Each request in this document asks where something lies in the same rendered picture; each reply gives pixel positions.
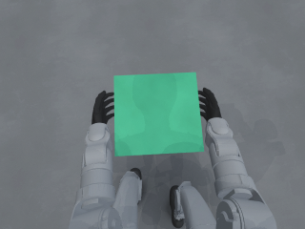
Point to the carton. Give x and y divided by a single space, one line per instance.
156 114

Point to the robot right hand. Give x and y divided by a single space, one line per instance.
211 107

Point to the left robot thigh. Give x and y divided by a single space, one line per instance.
126 201

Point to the left robot forearm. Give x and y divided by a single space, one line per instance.
96 185

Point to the right robot forearm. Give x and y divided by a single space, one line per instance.
231 178

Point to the right robot upper arm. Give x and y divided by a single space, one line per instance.
238 213

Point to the left robot upper arm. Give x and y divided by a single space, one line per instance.
102 218

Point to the robot thigh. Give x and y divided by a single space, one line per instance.
126 201
197 213

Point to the robot left hand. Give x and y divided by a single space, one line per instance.
99 113

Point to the right robot thigh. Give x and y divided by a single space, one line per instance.
197 213

